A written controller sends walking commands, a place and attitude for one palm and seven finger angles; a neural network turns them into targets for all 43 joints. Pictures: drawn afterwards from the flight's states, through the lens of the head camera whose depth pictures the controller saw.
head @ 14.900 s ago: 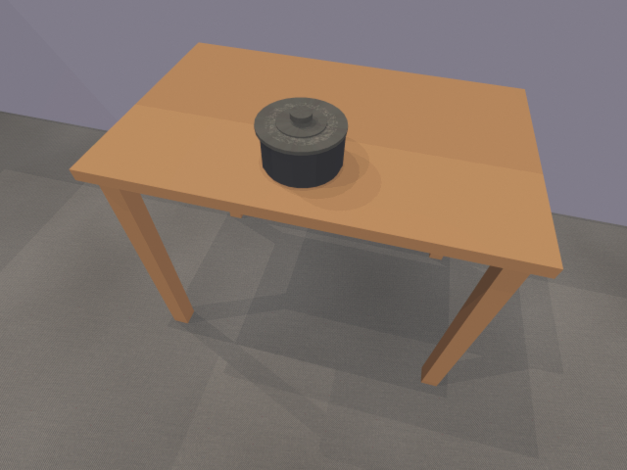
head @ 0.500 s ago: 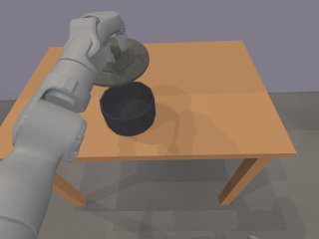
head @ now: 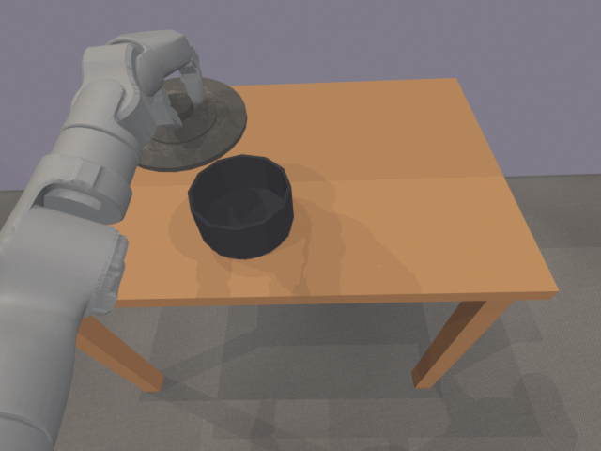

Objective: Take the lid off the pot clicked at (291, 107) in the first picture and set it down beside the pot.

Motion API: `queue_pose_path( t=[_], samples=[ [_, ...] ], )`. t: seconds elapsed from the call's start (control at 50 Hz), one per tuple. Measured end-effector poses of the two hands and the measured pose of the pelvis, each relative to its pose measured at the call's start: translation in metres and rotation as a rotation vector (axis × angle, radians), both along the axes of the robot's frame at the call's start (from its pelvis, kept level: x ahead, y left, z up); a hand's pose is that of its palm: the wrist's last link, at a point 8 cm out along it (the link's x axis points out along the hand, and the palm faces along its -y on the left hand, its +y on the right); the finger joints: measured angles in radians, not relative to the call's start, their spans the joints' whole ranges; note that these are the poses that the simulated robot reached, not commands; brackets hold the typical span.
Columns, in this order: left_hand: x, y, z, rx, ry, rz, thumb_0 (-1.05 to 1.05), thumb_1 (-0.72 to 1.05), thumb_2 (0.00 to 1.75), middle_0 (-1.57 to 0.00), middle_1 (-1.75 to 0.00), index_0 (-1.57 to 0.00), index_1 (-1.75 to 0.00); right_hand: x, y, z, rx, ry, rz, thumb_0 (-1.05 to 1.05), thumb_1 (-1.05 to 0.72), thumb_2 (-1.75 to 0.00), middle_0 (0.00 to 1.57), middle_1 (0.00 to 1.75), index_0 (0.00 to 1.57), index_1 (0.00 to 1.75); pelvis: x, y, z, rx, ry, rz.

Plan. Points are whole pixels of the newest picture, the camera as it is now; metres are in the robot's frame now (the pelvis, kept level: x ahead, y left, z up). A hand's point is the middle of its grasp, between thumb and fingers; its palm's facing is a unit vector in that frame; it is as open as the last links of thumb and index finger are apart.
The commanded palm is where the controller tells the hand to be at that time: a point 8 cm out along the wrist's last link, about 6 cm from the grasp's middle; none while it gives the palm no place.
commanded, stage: move the lid sideways beside the pot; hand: left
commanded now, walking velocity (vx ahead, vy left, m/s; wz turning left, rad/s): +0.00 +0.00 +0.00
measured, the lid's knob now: (176, 107) +0.53 +0.14 +0.19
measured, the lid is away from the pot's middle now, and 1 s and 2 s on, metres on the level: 0.06 0.18 0.23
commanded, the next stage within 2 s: lower the lid onto the table in 1.66 s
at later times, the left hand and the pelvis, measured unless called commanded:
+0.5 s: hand (127, 102) +0.50 +0.19 +0.21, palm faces -0.29 -0.04 -0.95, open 7.4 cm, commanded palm +0.50 +0.20 +0.28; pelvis +0.00 +0.01 +0.00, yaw +0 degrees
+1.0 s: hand (67, 114) +0.49 +0.26 +0.21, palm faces -0.31 -0.06 -0.95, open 7.4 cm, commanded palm +0.50 +0.25 +0.28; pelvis +0.00 +0.01 +0.00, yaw +1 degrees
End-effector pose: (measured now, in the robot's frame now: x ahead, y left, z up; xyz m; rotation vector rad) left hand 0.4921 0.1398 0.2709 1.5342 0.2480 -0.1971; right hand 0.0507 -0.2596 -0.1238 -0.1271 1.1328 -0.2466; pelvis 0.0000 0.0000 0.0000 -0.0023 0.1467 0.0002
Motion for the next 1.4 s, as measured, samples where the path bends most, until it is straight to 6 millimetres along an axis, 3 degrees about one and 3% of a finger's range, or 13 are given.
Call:
queue_pose_path(
  t=[0.24,0.66,1.1,1.4],
  samples=[
    [-0.004,0.023,0.003,0.011,-0.002,-0.001,-0.02,0.31,0.65,-0.73,-0.98,-0.65,-0.94,0.013,-0.002,0.007,-0.027,-0.010,0.027,0.01,-0.91,-0.90,0.20,0.29,0.20,0.30,-0.001,0.004,-0.001,-0.004,0.005,0.021],
    [0.006,0.067,0.003,0.005,0.011,0.071,-0.02,0.31,0.65,-0.72,-0.98,-0.65,-0.94,-0.022,0.004,0.002,-0.014,0.110,-0.037,0.01,-0.91,-0.90,0.20,0.29,0.20,0.30,0.004,0.008,0.000,-0.013,0.016,0.006],
    [-0.010,0.125,-0.001,0.019,0.049,0.123,-0.03,0.31,0.65,-0.73,-0.98,-0.65,-0.94,0.001,0.001,0.010,-0.058,0.092,-0.004,0.01,-0.91,-0.90,0.20,0.29,0.20,0.30,0.002,0.013,-0.001,-0.024,0.018,0.026],
    [0.000,0.153,-0.006,0.015,0.067,0.142,-0.03,0.31,0.65,-0.73,-0.99,-0.64,-0.94,-0.025,0.007,0.008,-0.067,0.187,-0.043,0.01,-0.91,-0.90,0.20,0.29,0.20,0.30,0.008,0.018,-0.002,-0.033,0.038,0.025]
  ],
)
